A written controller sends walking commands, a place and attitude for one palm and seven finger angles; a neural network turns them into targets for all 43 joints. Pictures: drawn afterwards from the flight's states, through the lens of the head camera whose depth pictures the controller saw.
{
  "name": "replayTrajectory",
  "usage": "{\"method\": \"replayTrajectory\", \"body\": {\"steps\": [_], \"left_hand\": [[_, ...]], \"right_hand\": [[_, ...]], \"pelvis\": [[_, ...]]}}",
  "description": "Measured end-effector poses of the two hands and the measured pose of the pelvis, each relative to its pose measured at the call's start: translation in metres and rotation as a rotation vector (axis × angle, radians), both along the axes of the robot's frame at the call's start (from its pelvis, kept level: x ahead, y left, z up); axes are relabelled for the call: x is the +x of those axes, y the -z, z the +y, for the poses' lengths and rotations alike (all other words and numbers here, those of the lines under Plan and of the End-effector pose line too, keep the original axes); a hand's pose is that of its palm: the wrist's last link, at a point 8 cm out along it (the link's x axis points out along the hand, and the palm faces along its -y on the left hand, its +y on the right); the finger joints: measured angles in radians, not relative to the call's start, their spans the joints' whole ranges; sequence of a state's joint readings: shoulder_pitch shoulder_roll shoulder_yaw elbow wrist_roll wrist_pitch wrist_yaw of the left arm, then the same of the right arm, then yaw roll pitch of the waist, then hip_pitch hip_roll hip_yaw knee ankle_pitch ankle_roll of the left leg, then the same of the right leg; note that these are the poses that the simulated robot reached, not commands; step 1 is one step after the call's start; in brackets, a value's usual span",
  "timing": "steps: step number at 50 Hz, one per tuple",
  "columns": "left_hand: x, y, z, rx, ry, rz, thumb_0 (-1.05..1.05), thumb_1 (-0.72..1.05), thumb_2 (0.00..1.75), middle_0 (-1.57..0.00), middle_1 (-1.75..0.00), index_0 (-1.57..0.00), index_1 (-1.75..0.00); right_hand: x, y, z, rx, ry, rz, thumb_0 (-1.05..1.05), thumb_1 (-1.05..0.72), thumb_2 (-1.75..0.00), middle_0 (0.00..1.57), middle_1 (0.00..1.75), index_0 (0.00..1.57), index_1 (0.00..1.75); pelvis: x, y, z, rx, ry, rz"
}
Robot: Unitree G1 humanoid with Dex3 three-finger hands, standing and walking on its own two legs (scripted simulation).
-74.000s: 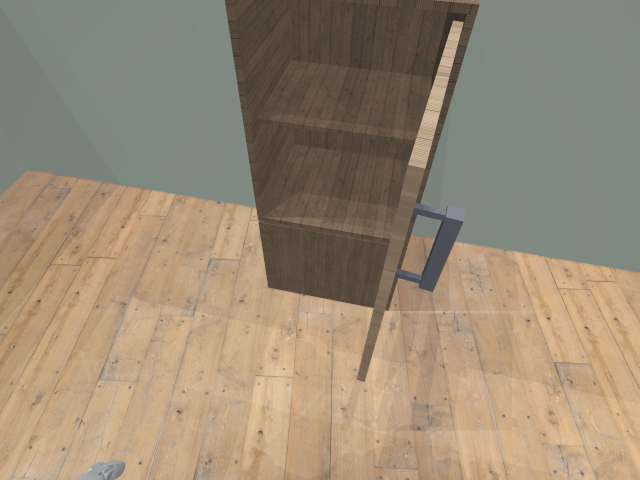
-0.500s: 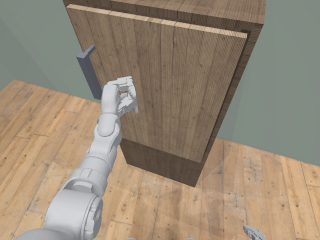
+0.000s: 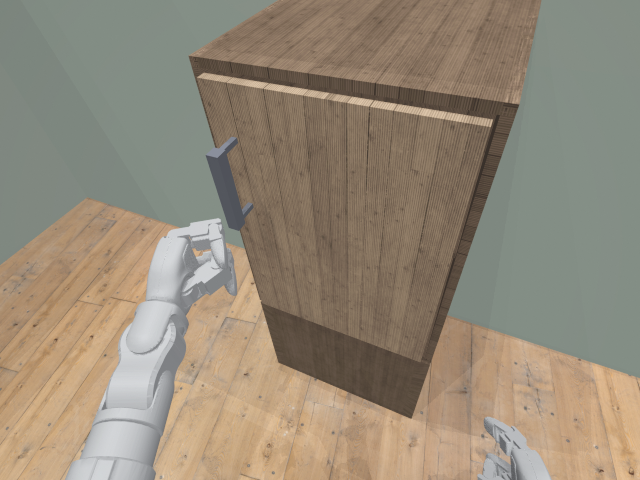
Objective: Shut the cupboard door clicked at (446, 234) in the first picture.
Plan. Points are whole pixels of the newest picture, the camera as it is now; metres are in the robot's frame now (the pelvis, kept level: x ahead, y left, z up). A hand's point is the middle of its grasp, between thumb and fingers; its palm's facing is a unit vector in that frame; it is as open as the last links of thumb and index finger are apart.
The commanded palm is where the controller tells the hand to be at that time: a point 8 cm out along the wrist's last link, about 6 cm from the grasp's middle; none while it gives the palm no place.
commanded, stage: draw the hand back to the body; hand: left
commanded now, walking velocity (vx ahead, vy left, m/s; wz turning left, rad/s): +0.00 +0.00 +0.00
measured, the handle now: (234, 184) +0.56 +0.18 +0.07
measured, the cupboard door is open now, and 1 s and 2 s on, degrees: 0 0 0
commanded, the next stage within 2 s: step back with the hand held close in 1.06 s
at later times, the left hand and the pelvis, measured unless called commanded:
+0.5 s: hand (83, 325) +0.24 +0.25 +0.15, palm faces +0.31 -0.89 -0.33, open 4.7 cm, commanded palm +0.18 +0.30 +0.17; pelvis +0.01 +0.03 +0.02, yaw +0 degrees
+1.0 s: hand (10, 348) +0.20 +0.29 +0.17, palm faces +0.45 -0.81 -0.38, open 7.4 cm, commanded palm +0.15 +0.33 +0.19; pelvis +0.01 +0.03 +0.02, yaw +0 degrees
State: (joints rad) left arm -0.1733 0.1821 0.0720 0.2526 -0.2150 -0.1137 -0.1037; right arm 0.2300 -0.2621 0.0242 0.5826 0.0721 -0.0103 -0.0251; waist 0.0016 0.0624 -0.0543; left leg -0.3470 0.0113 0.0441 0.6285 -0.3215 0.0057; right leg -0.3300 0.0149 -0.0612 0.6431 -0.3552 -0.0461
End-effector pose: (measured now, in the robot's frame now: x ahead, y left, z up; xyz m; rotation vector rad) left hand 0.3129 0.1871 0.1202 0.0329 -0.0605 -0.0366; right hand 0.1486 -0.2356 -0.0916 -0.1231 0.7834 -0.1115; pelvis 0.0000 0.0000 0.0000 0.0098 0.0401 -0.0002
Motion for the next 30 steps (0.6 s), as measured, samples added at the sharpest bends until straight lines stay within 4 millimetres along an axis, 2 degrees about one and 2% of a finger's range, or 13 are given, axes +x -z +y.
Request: {"method": "replayTrajectory", "body": {"steps": [5,10,20,30], "left_hand": [[-0.025,-0.010,0.016,0.129,-0.068,0.010,0.02,0.90,0.90,-1.20,-1.39,-1.19,-1.39],[-0.051,-0.017,0.040,0.191,-0.157,0.020,0.02,0.89,0.90,-1.09,-1.26,-1.08,-1.26],[-0.095,-0.036,0.084,0.263,-0.296,0.000,0.02,0.89,0.90,-0.83,-0.98,-0.82,-0.98],[-0.134,-0.058,0.123,0.354,-0.419,-0.032,0.02,0.89,0.90,-0.55,-0.68,-0.55,-0.68]], "right_hand": [[0.015,-0.016,0.012,-0.009,0.002,-0.046,0.01,-0.91,-0.90,0.20,0.30,0.20,0.30],[0.023,-0.026,0.025,-0.014,-0.020,-0.060,0.01,-0.91,-0.90,0.20,0.30,0.20,0.30],[0.029,-0.027,0.048,-0.012,-0.069,-0.055,0.01,-0.91,-0.90,0.20,0.30,0.20,0.30],[0.032,-0.026,0.053,-0.016,-0.074,-0.064,0.02,-0.91,-0.90,0.20,0.30,0.20,0.30]], "pelvis": [[-0.002,-0.008,0.004,-0.001,0.004,-0.043],[-0.002,-0.014,0.010,-0.006,0.004,-0.075],[0.004,-0.019,0.023,-0.012,0.000,-0.107],[0.009,-0.019,0.031,-0.017,-0.001,-0.111]]}}
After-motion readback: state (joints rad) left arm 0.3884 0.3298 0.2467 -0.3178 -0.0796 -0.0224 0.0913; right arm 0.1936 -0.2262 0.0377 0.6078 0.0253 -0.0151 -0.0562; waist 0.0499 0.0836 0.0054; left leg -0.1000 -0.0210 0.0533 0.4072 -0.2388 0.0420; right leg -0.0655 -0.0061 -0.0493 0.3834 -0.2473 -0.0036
